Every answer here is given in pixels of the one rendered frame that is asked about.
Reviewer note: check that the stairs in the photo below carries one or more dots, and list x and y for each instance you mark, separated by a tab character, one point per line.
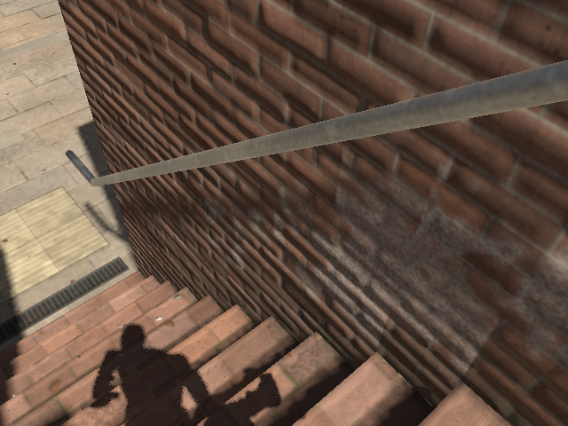
142	354

